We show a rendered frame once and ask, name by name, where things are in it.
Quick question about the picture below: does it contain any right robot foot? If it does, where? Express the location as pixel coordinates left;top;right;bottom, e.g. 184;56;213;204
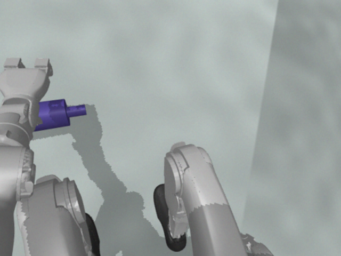
153;184;186;252

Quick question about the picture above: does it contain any left robot arm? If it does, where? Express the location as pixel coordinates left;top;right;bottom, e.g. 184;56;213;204
0;94;39;256

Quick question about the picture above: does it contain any left robot hand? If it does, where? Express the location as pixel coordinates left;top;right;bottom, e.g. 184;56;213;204
0;58;53;125

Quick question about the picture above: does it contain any bottle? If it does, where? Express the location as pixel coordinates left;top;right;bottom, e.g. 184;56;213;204
34;99;86;132

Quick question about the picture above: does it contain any right robot hand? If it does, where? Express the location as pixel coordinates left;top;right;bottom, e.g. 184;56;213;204
241;234;274;256

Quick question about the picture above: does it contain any left robot foot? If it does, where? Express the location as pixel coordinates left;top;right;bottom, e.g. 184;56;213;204
85;213;100;256

